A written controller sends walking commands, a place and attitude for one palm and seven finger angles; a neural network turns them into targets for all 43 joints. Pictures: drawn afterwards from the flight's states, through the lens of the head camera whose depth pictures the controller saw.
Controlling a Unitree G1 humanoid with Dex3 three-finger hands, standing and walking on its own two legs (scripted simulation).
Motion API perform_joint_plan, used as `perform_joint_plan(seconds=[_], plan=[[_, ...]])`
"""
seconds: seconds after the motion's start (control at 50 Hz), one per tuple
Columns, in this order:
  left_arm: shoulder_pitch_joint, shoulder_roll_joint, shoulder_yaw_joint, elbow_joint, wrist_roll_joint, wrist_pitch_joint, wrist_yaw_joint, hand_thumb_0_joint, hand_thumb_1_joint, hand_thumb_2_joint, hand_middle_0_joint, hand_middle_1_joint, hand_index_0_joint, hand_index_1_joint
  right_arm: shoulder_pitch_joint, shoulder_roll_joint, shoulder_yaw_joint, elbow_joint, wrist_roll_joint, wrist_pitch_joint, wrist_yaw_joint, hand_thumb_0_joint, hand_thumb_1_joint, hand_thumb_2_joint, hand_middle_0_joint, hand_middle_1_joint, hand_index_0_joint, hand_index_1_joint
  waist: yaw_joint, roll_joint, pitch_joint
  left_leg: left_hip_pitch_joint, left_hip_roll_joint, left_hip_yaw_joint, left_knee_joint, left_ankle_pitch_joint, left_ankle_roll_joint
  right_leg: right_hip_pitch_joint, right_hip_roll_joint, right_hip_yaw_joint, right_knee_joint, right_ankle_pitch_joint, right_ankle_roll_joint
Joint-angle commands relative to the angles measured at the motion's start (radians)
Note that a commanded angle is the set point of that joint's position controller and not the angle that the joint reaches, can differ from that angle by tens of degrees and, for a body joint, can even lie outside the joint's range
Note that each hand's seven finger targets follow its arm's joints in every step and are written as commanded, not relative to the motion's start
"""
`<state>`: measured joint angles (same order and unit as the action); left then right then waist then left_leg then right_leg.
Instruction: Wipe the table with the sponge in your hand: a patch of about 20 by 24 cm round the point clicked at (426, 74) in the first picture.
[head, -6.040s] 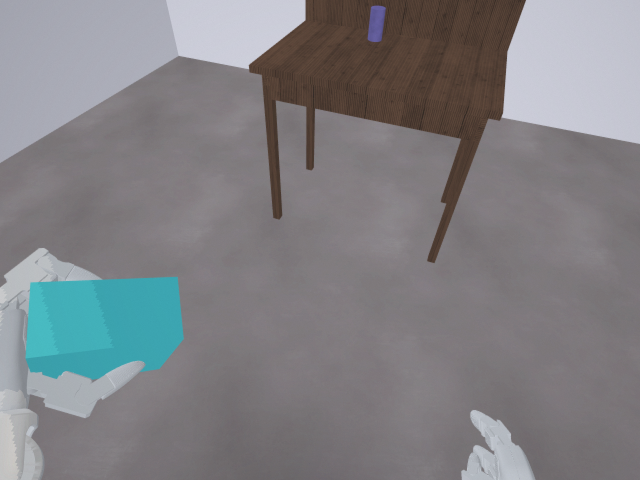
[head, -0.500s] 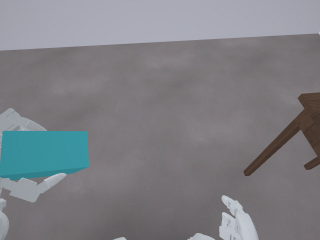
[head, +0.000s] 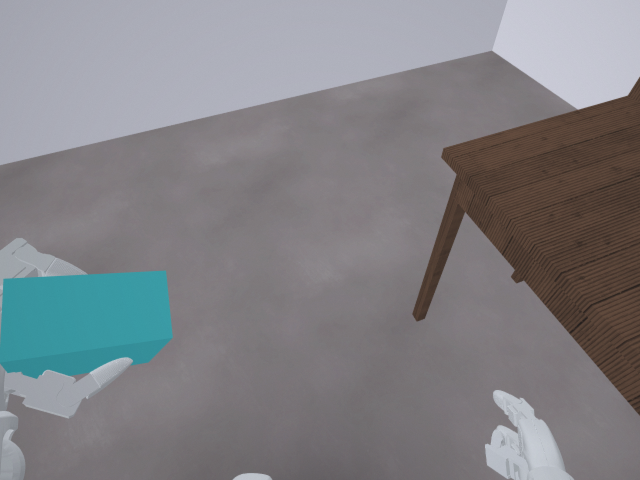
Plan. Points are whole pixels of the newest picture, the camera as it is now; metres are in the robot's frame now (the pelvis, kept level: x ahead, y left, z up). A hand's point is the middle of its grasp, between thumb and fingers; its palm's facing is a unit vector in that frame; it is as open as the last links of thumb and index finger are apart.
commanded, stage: turn to face it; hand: left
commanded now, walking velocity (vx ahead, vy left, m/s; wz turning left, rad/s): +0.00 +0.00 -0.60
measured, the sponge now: (112, 326) +0.22 +0.21 +0.16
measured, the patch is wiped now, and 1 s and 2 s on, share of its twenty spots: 0.00 0.00 0.00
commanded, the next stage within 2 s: none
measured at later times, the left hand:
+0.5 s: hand (227, 333) +0.22 +0.10 +0.15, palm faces +0.12 -0.85 -0.51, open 10.2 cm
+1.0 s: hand (322, 386) +0.18 +0.01 +0.15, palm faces -0.09 -0.90 -0.43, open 10.2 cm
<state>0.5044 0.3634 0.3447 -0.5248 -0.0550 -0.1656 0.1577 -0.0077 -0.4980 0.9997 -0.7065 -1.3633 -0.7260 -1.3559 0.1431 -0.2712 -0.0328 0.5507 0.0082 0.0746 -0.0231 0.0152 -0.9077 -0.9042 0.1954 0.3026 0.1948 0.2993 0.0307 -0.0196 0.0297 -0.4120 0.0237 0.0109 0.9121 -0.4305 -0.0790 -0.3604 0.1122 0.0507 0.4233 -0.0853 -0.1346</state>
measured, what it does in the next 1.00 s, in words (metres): walks backwards, turning right: left foot, then right foot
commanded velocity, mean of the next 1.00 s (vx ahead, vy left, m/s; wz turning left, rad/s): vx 0.00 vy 0.00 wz -0.60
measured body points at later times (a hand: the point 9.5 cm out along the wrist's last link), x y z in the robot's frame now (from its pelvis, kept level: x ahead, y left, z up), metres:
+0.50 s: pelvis -0.08 -0.05 -0.02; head -0.02 -0.09 +0.42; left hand +0.21 +0.15 +0.18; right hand +0.02 -0.29 -0.15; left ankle -0.08 +0.13 -0.70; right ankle -0.04 -0.15 -0.74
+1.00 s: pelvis -0.13 -0.07 -0.01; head -0.11 -0.10 +0.44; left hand +0.18 +0.06 +0.18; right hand -0.09 -0.34 -0.11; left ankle -0.05 +0.07 -0.74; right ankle -0.17 -0.16 -0.71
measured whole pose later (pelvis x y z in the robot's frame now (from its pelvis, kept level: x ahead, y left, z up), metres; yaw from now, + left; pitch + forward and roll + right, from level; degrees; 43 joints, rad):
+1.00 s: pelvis -0.13 -0.07 -0.01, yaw -36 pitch -1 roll +1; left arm 0.44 0.33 0.35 -0.49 -0.02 -0.16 0.14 -0.01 -0.50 1.00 -0.71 -1.37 -0.73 -1.36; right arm 0.20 -0.18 0.02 0.52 0.02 -0.02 -0.01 0.01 -0.91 -0.90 0.20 0.30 0.20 0.30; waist 0.08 0.03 0.08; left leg -0.24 0.16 0.17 0.60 -0.32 -0.07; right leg -0.43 0.00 -0.05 0.87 -0.43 0.05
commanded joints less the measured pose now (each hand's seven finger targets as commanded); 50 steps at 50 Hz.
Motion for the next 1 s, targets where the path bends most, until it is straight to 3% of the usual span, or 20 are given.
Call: perform_joint_plan(seconds=[0.0, 0.1, 0.12, 0.16, 0.18, 0.24, 0.3, 0.38, 0.4, 0.42, 0.44, 0.46, 0.5, 0.64, 0.72, 0.76, 0.8, 0.84, 0.88, 0.98], plan=[[-0.093, 0.203, 0.141, -0.211, 0.004, -0.07, 0.022, 0.0, 0.1, 1.3, -1.2, -1.6, -1.2, -1.6, -0.062, -0.062, -0.018, -0.161, -0.004, -0.031, 0.007, 0.0, -0.9, -0.9, 0.2, 0.3, 0.2, 0.3, 0.019, -0.066, -0.169, 0.044, -0.026, 0.008, -0.138, -0.044, 0.015, 0.121, -0.289, 0.414, -0.255, -0.294, 0.052], [-0.146, 0.185, 0.106, -0.2, 0.018, -0.082, -0.007, 0.0, 0.1, 1.3, -1.2, -1.6, -1.2, -1.6, -0.011, -0.053, -0.017, -0.166, -0.003, -0.02, 0.025, 0.0, -0.9, -0.9, 0.2, 0.3, 0.2, 0.3, -0.01, -0.035, -0.195, 0.328, -0.013, 0.057, -0.507, -0.011, 0.069, -0.003, -0.212, 0.375, -0.238, -0.309, 0.113], [-0.173, 0.19, 0.105, -0.208, 0.017, -0.093, -0.016, 0.0, 0.1, 1.3, -1.2, -1.6, -1.2, -1.6, -0.002, -0.065, -0.024, -0.169, -0.005, -0.024, 0.025, 0.0, -0.9, -0.9, 0.2, 0.3, 0.2, 0.3, -0.021, 0.022, -0.185, 0.407, 0.062, 0.014, -0.591, -0.02, 0.105, -0.08, -0.158, 0.338, -0.149, -0.319, 0.145], [-0.198, 0.203, 0.133, -0.254, 0.025, -0.101, -0.031, 0.0, 0.1, 1.3, -1.2, -1.6, -1.2, -1.6, -0.058, -0.081, -0.035, -0.213, -0.009, -0.044, 0.02, 0.0, -0.9, -0.9, 0.2, 0.3, 0.2, 0.3, -0.002, 0.266, -0.132, 0.411, 0.401, -0.232, -0.685, 0.134, 0.228, -0.253, -0.018, 0.099, 0.386, -0.32, 0.186], [-0.175, 0.243, 0.179, -0.251, 0.031, -0.097, -0.026, 0.0, 0.1, 1.3, -1.2, -1.6, -1.2, -1.6, -0.059, -0.03, -0.024, -0.206, 0.001, -0.061, 0.01, 0.0, -0.9, -0.9, 0.2, 0.3, 0.2, 0.3, 0.015, 0.272, -0.121, 0.278, 0.464, -0.181, -0.675, 0.226, 0.26, -0.229, -0.053, 0.02, 0.659, -0.353, 0.186], [-0.157, 0.159, 0.11, -0.261, 0.022, -0.075, -0.032, 0.0, 0.1, 1.3, -1.2, -1.6, -1.2, -1.6, -0.035, -0.039, -0.019, -0.19, 0.015, -0.085, 0.022, 0.0, -0.9, -0.9, 0.2, 0.3, 0.2, 0.3, 0.002, 0.242, -0.005, 0.205, 0.393, 0.034, -0.599, 0.35, 0.22, -0.278, -0.135, -0.033, 0.747, -0.353, 0.192], [-0.172, 0.142, 0.065, -0.239, 0.026, -0.07, -0.016, 0.0, 0.1, 1.3, -1.2, -1.6, -1.2, -1.6, 0.019, -0.07, -0.02, -0.169, 0.019, -0.125, 0.018, 0.0, -0.9, -0.9, 0.2, 0.3, 0.2, 0.3, -0.021, 0.235, 0.003, 0.248, 0.356, 0.119, -0.512, 0.61, 0.137, -0.109, -0.124, -0.133, 0.397, -0.317, 0.194], [-0.249, 0.191, 0.104, -0.207, 0.04, -0.061, -0.01, 0.0, 0.1, 1.3, -1.2, -1.6, -1.2, -1.6, 0.022, -0.078, -0.022, -0.157, 0.018, -0.162, 0.017, 0.0, -0.9, -0.9, 0.2, 0.3, 0.2, 0.3, -0.014, 0.22, -0.065, 0.204, 0.294, 0.174, -0.236, 0.596, 0.072, 0.193, -0.082, -0.207, 0.093, -0.115, 0.182], [-0.249, 0.229, 0.135, -0.208, 0.046, -0.069, -0.003, 0.0, 0.1, 1.3, -1.2, -1.6, -1.2, -1.6, 0.023, -0.06, -0.021, -0.157, 0.024, -0.165, 0.019, 0.0, -0.9, -0.9, 0.2, 0.3, 0.2, 0.3, -0.009, 0.065, -0.105, 0.126, 0.234, 0.197, -0.027, 0.457, 0.041, 0.294, -0.185, -0.083, 0.035, 0.12, 0.128], [-0.2, 0.287, 0.205, -0.201, 0.039, -0.08, 0.011, 0.0, 0.1, 1.3, -1.2, -1.6, -1.2, -1.6, -0.012, -0.027, -0.01, -0.175, 0.021, -0.164, 0.016, 0.0, -0.9, -0.9, 0.2, 0.3, 0.2, 0.3, 0.01, -0.2, -0.14, -0.103, 0.09, 0.171, 0.208, -0.075, -0.001, 0.414, -0.374, 0.256, 0.029, 0.617, 0.005], [-0.137, 0.288, 0.23, -0.204, 0.014, -0.075, 0.014, 0.0, 0.1, 1.3, -1.2, -1.6, -1.2, -1.6, -0.041, -0.046, -0.025, -0.178, 0.026, -0.155, 0.018, 0.0, -0.9, -0.9, 0.2, 0.3, 0.2, 0.3, 0.015, -0.25, -0.227, -0.113, 0.071, 0.01, 0.325, -0.213, -0.009, 0.35, -0.461, 0.428, -0.012, 0.575, -0.018], [-0.08, 0.318, 0.265, -0.283, 0.001, -0.082, 0.017, 0.0, 0.1, 1.3, -1.2, -1.6, -1.2, -1.6, -0.051, -0.028, -0.022, -0.175, 0.019, -0.134, 0.019, 0.0, -0.9, -0.9, 0.2, 0.3, 0.2, 0.3, 0.012, -0.167, -0.226, -0.112, 0.089, -0.059, 0.364, -0.184, -0.009, 0.321, -0.466, 0.441, -0.02, 0.36, -0.041], [0.039, 0.282, 0.287, -0.33, -0.012, -0.1, 0.02, 0.0, 0.1, 1.3, -1.2, -1.6, -1.2, -1.6, -0.07, -0.004, 0.01, -0.149, 0.006, -0.1, 0.03, 0.0, -0.9, -0.9, 0.2, 0.3, 0.2, 0.3, 0.0, -0.021, -0.25, -0.124, 0.083, -0.042, 0.299, -0.09, -0.012, 0.337, -0.389, 0.299, 0.019, 0.289, -0.046], [0.099, 0.244, 0.282, -0.273, -0.018, -0.091, 0.022, 0.0, 0.1, 1.3, -1.2, -1.6, -1.2, -1.6, -0.059, -0.034, -0.012, -0.149, 0.007, -0.06, 0.027, 0.0, -0.9, -0.9, 0.2, 0.3, 0.2, 0.3, -0.001, -0.086, -0.22, 0.037, 0.035, 0.018, -0.106, -0.05, -0.002, 0.166, -0.341, 0.333, -0.069, 0.018, -0.047], [0.046, 0.215, 0.225, -0.225, -0.005, -0.078, 0.012, 0.0, 0.1, 1.3, -1.2, -1.6, -1.2, -1.6, -0.028, -0.049, -0.012, -0.153, 0.011, -0.052, 0.02, 0.0, -0.9, -0.9, 0.2, 0.3, 0.2, 0.3, -0.01, -0.066, -0.189, 0.211, 0.022, 0.033, -0.345, 0.013, 0.028, 0.018, -0.283, 0.357, -0.096, -0.169, 0.014], [-0.011, 0.205, 0.189, -0.24, -0.003, -0.08, 0.004, 0.0, 0.1, 1.3, -1.2, -1.6, -1.2, -1.6, -0.024, -0.064, -0.017, -0.162, 0.01, -0.062, 0.007, 0.0, -0.9, -0.9, 0.2, 0.3, 0.2, 0.3, -0.018, 0.012, -0.16, 0.313, 0.107, -0.019, -0.513, 0.036, 0.077, -0.073, -0.206, 0.316, -0.002, -0.209, 0.073], [-0.057, 0.213, 0.196, -0.236, 0.011, -0.087, -0.005, 0.0, 0.1, 1.3, -1.2, -1.6, -1.2, -1.6, -0.055, -0.076, -0.017, -0.178, 0.011, -0.072, -0.008, 0.0, -0.9, -0.9, 0.2, 0.3, 0.2, 0.3, 0.001, 0.307, -0.095, 0.241, 0.377, -0.201, -0.653, 0.011, 0.203, -0.191, -0.062, 0.099, 0.394, -0.374, 0.151], [-0.167, 0.201, 0.146, -0.268, 0.033, -0.085, -0.01, 0.0, 0.1, 1.3, -1.2, -1.6, -1.2, -1.6, -0.044, -0.038, -0.019, -0.189, 0.011, -0.093, -0.018, 0.0, -0.9, -0.9, 0.2, 0.3, 0.2, 0.3, -0.006, 0.272, -0.032, 0.047, 0.45, -0.198, -0.674, 0.062, 0.264, -0.141, -0.112, 0.024, 0.779, -0.366, 0.182], [-0.14, 0.143, 0.085, -0.198, 0.03, -0.076, -0.012, 0.0, 0.1, 1.3, -1.2, -1.6, -1.2, -1.6, -0.023, -0.059, -0.023, -0.169, 0.02, -0.115, -0.007, 0.0, -0.9, -0.9, 0.2, 0.3, 0.2, 0.3, 0.004, 0.223, 0.01, 0.129, 0.383, 0.012, -0.575, 0.27, 0.205, -0.189, -0.143, -0.046, 0.668, -0.396, 0.19], [-0.245, 0.158, 0.07, -0.227, 0.033, -0.073, -0.003, 0.0, 0.1, 1.3, -1.2, -1.6, -1.2, -1.6, 0.025, -0.078, -0.02, -0.162, 0.012, -0.173, 0.012, 0.0, -0.9, -0.9, 0.2, 0.3, 0.2, 0.3, -0.013, 0.277, -0.041, 0.182, 0.322, 0.12, -0.388, 0.458, 0.101, 0.081, -0.103, -0.186, 0.211, -0.278, 0.193]])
